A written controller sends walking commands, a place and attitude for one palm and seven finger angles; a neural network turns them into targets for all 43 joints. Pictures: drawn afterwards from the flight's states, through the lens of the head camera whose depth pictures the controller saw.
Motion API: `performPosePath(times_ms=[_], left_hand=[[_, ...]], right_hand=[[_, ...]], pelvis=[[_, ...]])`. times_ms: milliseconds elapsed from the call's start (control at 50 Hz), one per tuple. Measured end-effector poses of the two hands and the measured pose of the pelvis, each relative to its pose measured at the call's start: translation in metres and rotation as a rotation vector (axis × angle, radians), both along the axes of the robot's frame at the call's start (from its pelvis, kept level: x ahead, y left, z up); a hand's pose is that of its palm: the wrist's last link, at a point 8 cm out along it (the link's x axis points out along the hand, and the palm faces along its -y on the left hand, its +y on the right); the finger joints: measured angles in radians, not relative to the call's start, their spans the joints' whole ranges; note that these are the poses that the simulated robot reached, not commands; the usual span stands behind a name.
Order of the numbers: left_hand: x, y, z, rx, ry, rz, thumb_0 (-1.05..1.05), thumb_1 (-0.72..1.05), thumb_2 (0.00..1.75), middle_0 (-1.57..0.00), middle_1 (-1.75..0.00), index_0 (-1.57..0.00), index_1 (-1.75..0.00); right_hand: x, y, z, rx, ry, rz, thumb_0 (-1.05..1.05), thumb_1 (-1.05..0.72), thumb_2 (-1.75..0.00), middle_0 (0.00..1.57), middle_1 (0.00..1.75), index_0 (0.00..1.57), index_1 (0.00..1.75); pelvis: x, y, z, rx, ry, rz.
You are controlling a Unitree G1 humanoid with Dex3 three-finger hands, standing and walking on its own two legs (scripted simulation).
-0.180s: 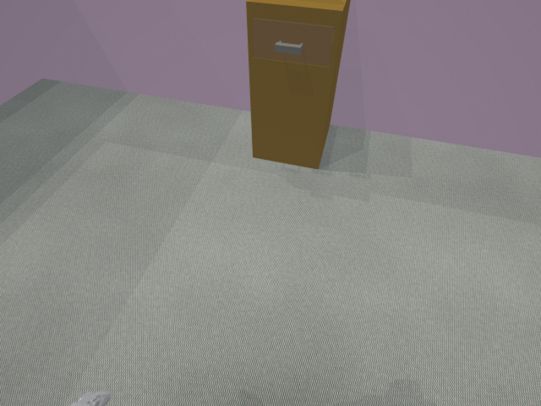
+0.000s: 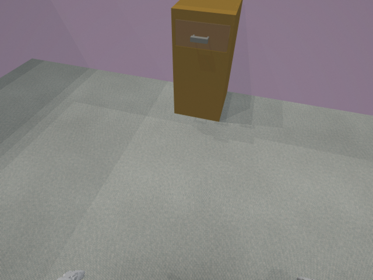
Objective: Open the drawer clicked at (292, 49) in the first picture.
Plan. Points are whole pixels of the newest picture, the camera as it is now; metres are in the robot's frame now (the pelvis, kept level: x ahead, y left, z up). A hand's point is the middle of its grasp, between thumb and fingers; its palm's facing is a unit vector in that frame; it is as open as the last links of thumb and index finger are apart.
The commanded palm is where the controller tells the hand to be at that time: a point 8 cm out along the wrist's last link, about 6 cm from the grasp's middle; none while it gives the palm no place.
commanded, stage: stand and wait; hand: left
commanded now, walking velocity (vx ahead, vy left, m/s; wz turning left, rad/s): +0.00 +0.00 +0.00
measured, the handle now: (200, 38) +1.47 +0.00 -0.10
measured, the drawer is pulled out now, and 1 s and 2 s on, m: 0.00 0.00 0.00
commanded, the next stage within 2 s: look at it before walking up in 0.64 s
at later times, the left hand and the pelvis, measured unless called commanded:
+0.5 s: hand out of the picture +0.04 +0.25 -0.15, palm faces -0.02 -0.94 -0.34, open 7.4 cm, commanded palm none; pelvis -0.02 +0.00 +0.00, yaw +0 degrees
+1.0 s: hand out of the picture +0.05 +0.25 -0.15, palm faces -0.03 -0.95 -0.32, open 7.4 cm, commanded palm none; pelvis -0.02 +0.00 +0.01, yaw +0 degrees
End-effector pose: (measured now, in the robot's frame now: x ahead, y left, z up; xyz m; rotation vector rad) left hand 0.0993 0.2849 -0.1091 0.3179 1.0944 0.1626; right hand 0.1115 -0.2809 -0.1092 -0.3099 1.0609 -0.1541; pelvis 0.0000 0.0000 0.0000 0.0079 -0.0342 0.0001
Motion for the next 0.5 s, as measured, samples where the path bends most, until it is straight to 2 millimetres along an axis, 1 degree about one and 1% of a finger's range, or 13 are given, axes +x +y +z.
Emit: performPosePath(times_ms=[120, 340, 420, 500], left_hand=[[-0.014, -0.004, -0.004, -0.013, 0.029, 0.012, 0.01, 0.90, 0.90, -0.20, -0.30, -0.21, -0.30], [-0.049, 0.004, -0.008, -0.001, 0.110, 0.045, 0.01, 0.90, 0.90, -0.20, -0.30, -0.21, -0.30], [-0.057, 0.006, -0.008, 0.005, 0.127, 0.050, 0.01, 0.90, 0.90, -0.20, -0.30, -0.20, -0.30], [-0.061, 0.008, -0.007, 0.008, 0.134, 0.050, 0.01, 0.90, 0.90, -0.20, -0.30, -0.20, -0.30]], right_hand=[[-0.010, -0.002, 0.000, -0.002, 0.023, -0.006, 0.00, -0.90, -0.90, 0.20, 0.30, 0.20, 0.30], [-0.049, -0.013, -0.005, -0.021, 0.123, -0.037, 0.00, -0.90, -0.90, 0.20, 0.30, 0.20, 0.30], [-0.059, -0.014, -0.006, -0.022, 0.148, -0.045, 0.00, -0.90, -0.90, 0.20, 0.30, 0.20, 0.30], [-0.066, -0.014, -0.006, -0.021, 0.161, -0.050, 0.00, -0.90, -0.90, 0.20, 0.29, 0.20, 0.30]], pelvis=[[-0.005, -0.002, 0.002, -0.002, -0.002, 0.001], [-0.012, -0.003, 0.004, -0.004, -0.008, 0.004], [-0.015, -0.003, 0.004, -0.005, -0.010, 0.004], [-0.018, -0.003, 0.004, -0.005, -0.010, 0.004]])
